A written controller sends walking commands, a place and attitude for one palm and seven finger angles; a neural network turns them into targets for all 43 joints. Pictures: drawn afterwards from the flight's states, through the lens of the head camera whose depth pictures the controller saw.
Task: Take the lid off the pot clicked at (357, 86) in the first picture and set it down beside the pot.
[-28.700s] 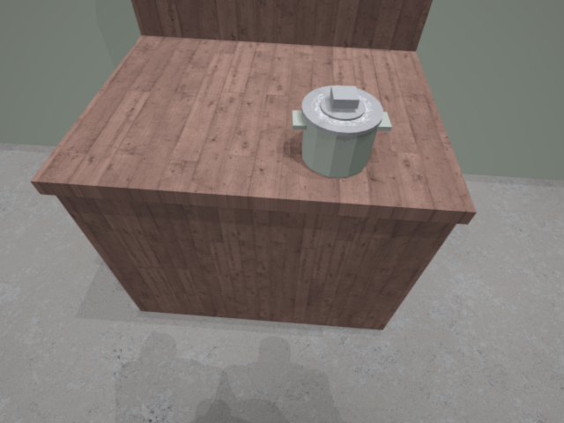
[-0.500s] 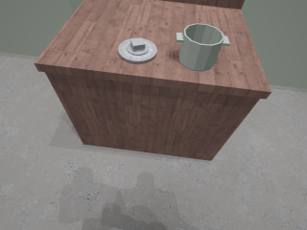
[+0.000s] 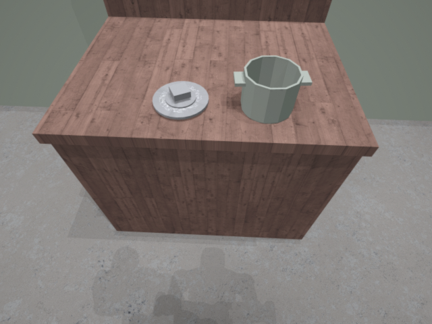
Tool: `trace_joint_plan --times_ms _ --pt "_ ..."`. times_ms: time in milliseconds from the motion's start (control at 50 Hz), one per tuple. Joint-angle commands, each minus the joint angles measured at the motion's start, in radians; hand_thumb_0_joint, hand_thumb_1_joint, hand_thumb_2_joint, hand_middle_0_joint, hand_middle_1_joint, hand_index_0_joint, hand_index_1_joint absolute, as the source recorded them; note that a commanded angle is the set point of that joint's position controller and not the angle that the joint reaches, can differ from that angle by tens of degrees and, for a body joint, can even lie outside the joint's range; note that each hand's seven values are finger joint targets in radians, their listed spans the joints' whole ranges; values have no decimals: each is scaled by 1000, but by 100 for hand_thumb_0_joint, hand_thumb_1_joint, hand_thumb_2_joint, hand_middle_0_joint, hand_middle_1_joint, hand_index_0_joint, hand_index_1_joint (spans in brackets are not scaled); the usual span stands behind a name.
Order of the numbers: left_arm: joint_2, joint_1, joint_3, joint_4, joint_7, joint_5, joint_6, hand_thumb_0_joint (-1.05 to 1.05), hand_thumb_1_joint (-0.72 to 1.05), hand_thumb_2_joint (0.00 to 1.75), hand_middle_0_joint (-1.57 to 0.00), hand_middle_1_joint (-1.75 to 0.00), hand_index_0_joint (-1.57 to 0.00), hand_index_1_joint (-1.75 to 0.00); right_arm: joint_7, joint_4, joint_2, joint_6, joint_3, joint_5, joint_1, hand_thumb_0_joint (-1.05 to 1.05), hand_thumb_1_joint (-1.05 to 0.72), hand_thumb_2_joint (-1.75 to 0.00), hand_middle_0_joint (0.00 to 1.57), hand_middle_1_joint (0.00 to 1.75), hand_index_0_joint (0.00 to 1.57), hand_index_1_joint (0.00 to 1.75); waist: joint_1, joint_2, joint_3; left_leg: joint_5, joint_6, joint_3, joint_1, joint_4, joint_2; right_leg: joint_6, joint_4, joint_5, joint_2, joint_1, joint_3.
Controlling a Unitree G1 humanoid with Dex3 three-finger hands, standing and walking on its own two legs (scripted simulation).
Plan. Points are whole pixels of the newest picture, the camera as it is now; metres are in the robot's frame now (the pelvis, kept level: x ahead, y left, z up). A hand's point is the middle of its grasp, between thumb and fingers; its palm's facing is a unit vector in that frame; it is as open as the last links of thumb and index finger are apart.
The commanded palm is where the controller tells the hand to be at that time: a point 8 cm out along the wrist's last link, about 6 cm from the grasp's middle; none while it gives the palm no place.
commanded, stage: stop stepping back and stand still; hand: left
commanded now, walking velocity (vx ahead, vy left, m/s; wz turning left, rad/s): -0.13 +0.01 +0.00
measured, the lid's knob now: (179, 91) +0.69 +0.14 +0.00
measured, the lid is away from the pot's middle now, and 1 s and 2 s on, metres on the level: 0.25 0.25 0.25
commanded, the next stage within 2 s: let the arm hang, fingers relaxed in 0.20 s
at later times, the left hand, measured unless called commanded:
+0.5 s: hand out of the picture +0.04 +0.18 -0.17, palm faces +0.02 -0.98 -0.21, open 7.3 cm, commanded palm none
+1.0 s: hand out of the picture -0.04 +0.17 -0.18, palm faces +0.03 -0.99 -0.16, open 7.3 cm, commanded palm none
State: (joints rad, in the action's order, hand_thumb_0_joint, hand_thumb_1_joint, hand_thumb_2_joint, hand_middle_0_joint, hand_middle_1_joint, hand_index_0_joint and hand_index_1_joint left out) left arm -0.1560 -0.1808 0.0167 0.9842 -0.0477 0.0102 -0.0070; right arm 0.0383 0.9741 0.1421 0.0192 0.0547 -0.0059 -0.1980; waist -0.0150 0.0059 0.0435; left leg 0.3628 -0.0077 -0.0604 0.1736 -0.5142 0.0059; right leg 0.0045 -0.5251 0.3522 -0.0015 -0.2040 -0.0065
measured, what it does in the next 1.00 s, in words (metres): stands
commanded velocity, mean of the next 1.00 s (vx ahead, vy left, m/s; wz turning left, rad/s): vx -0.01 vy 0.00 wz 0.00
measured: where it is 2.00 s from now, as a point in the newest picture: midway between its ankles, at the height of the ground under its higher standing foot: outside the picture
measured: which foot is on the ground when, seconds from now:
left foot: down 0.00-1.00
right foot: down 0.00-1.00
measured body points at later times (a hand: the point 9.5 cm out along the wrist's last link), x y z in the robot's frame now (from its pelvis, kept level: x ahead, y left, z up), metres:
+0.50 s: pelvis -0.02 +0.00 +0.00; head +0.00 +0.00 +0.45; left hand +0.04 +0.23 -0.15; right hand -0.03 -0.22 -0.15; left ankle -0.07 +0.11 -0.73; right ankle -0.06 -0.12 -0.73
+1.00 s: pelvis -0.03 +0.01 +0.00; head -0.01 +0.02 +0.45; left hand -0.04 +0.22 -0.16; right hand -0.05 -0.20 -0.15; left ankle -0.07 +0.11 -0.73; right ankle -0.06 -0.12 -0.73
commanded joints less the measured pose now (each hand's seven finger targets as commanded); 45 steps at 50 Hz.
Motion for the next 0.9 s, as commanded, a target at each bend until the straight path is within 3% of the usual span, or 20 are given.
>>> trace_joint_plan --times_ms 0,100,120,160,200,380,520,580,660,760,880 --pt "-161 -78 46 -47 -15 -3 0 0 90 90 -20 -30 -20 -30 11 -23 105 -7 28 1 -123 0 -90 -90 20 30 20 30 -8 11 -148 -706 -11 38 -80 -17 109 38 -22 -825 -129 92 73" --pt "-140 -40 40 -58 -9 0 12 0 90 90 -20 -30 -20 -30 7 -21 94 -4 22 -4 -109 0 -90 -90 20 30 20 30 0 19 -84 -502 -25 68 -34 50 120 33 49 -531 -106 47 79" --pt "-137 -38 38 -58 -8 -1 10 0 90 90 -20 -30 -20 -30 6 -21 93 -6 19 -4 -113 0 -90 -90 20 30 20 30 -1 5 -74 -471 -24 70 -25 59 117 35 62 -517 -106 49 85" --pt "-131 -57 38 -53 -9 -1 3 0 90 90 -20 -30 -20 -30 10 -13 92 -14 18 -6 -138 0 -90 -90 20 30 20 30 -4 -2 -132 -612 -21 53 -77 29 112 40 36 -664 -109 85 79" --pt "-132 -51 40 -47 -10 -4 3 0 90 90 -20 -30 -20 -30 12 1 94 -12 17 -4 -153 0 -90 -90 20 30 20 30 -7 9 -153 -624 -18 47 -92 23 114 42 28 -674 -110 100 72" --pt "-107 -53 30 -13 -3 -3 3 0 90 90 -20 -30 -20 -30 7 38 81 -14 6 -5 -165 0 -90 -90 20 30 20 30 -5 8 -28 -414 -27 56 -60 91 108 36 107 -438 -86 45 65" --pt "-86 -78 24 27 4 -3 3 0 90 90 -20 -30 -20 -30 3 64 72 -18 -3 -8 -173 0 -90 -90 20 30 20 30 -2 13 35 -228 -40 73 -14 141 107 34 153 -257 -71 12 73" --pt "-82 -87 22 38 5 0 1 0 90 90 -20 -30 -20 -30 1 67 64 -17 -2 -5 -179 0 -90 -90 20 30 20 30 -5 -11 59 -170 -39 73 0 149 101 35 166 -209 -71 -8 78" --pt "-80 -110 19 54 6 -3 -6 0 90 90 -20 -30 -20 -30 1 75 69 -24 -5 -4 -189 0 -90 -90 20 30 20 30 -5 -18 12 -224 -41 70 -21 132 100 35 158 -263 -78 14 82" --pt "-71 -133 17 70 4 -3 -9 0 90 90 -20 -30 -20 -30 4 86 61 -28 -7 -2 -198 0 -90 -90 20 30 20 30 -4 -12 0 -273 -43 69 -33 124 102 33 143 -305 -80 15 75" --pt "-59 -150 15 88 2 -1 -6 0 90 90 -20 -30 -20 -30 7 97 52 -29 -7 1 -195 0 -90 -90 20 30 20 30 -3 17 37 -287 -47 73 -32 130 105 28 131 -293 -74 -13 64"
